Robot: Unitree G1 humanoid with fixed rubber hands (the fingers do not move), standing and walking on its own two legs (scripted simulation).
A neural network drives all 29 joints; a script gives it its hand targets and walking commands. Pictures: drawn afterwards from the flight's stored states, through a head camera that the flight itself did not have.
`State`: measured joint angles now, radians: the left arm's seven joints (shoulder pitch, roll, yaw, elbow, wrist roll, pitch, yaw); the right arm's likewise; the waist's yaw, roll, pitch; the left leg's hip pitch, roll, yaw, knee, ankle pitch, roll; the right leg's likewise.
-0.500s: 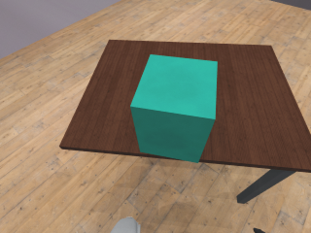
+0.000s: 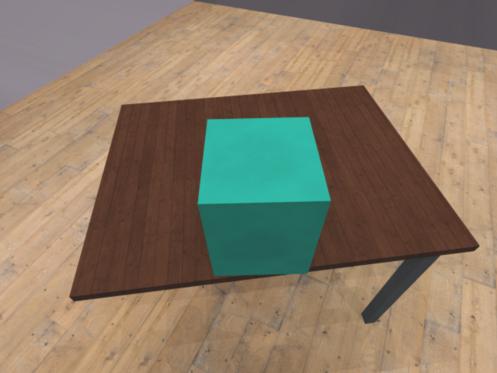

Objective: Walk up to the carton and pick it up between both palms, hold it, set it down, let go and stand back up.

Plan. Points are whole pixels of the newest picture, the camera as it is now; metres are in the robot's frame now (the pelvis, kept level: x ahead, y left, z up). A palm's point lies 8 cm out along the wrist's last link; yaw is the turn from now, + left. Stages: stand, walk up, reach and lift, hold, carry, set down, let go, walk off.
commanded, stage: walk up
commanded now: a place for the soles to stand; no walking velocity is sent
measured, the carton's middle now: (259, 199) +0.44 +0.00 +0.00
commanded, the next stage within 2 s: reach and lift in 1.04 s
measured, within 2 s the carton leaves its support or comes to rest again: neither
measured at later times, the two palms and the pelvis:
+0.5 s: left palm out of the picture +0.04 +0.25 -0.13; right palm out of the picture +0.00 -0.26 -0.13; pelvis +0.00 +0.00 +0.00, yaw -5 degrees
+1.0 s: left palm out of the picture +0.05 +0.25 -0.13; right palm out of the picture -0.03 -0.26 -0.13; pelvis -0.01 +0.00 +0.00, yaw -9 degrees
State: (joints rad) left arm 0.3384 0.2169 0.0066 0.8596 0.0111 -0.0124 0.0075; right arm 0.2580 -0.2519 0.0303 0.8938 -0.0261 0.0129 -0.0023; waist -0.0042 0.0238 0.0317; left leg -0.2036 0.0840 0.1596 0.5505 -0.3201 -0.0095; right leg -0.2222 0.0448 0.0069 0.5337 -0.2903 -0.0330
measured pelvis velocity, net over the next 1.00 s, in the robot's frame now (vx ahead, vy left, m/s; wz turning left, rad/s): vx -0.01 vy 0.00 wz -0.17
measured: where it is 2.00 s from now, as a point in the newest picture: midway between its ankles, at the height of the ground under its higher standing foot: outside the picture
